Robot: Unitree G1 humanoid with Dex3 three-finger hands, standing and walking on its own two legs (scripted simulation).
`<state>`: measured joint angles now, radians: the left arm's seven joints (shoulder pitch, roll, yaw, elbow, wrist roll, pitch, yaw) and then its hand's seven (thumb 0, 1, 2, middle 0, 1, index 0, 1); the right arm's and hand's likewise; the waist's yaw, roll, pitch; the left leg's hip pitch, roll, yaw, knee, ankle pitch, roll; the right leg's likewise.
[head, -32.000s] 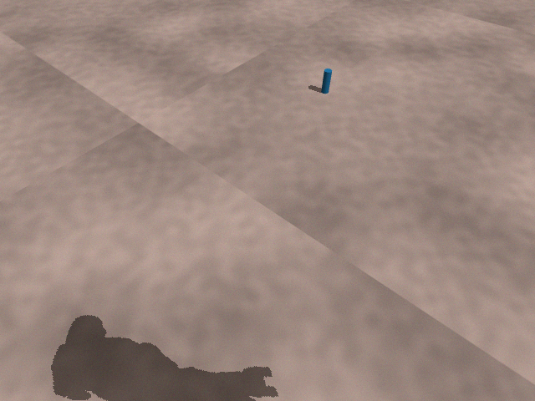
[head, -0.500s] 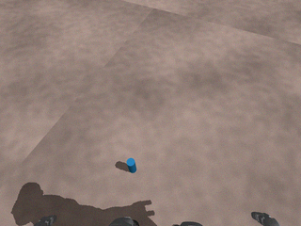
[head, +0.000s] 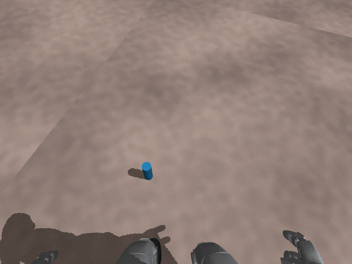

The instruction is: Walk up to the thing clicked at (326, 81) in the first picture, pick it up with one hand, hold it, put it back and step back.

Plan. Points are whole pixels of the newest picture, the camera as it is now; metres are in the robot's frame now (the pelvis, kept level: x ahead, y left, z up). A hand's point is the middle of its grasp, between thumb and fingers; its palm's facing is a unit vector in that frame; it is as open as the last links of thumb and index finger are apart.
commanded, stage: step back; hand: left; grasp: from the side
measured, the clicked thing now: (147, 171) +0.55 +0.13 -0.68
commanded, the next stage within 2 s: none
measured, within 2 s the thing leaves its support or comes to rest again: neither
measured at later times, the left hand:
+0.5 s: hand out of the picture -0.02 +0.25 -0.14, palm faces +0.08 -0.92 -0.39, open 7.4 cm
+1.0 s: hand out of the picture -0.25 +0.21 -0.13, palm faces +0.02 -0.90 -0.43, open 7.4 cm
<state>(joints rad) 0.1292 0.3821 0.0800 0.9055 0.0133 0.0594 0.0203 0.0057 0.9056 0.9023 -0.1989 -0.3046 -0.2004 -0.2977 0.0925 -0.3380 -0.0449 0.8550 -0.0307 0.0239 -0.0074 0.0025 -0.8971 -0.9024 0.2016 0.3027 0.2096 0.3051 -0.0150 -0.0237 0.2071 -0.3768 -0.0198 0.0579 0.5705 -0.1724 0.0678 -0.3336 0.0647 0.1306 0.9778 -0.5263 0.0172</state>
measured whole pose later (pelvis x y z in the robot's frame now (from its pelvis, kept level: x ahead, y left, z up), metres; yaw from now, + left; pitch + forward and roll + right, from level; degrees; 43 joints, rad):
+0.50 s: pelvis -0.14 -0.02 -0.01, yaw +5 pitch -2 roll +2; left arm 0.10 0.37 0.07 0.76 0.02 0.04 0.02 0.01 0.90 0.90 -0.20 -0.31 -0.20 -0.30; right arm 0.18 -0.38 -0.05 0.90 -0.02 0.04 -0.02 0.00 -0.90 -0.90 0.20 0.30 0.20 0.30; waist 0.01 -0.03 0.21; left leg -0.24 -0.06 -0.03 0.62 -0.33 0.01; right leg -0.38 -0.06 -0.02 0.70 -0.28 0.00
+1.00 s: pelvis -0.30 -0.06 +0.00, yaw +0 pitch -2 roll +2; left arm 0.25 0.34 0.07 0.87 0.04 0.04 0.00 0.01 0.90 0.90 -0.20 -0.31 -0.20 -0.30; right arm 0.12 -0.41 -0.06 0.85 0.00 0.08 -0.01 0.00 -0.90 -0.90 0.20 0.30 0.21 0.30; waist 0.04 0.03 0.14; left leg -0.54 -0.10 -0.14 1.08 -0.46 0.00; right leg -0.28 0.00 0.06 0.65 -0.34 -0.02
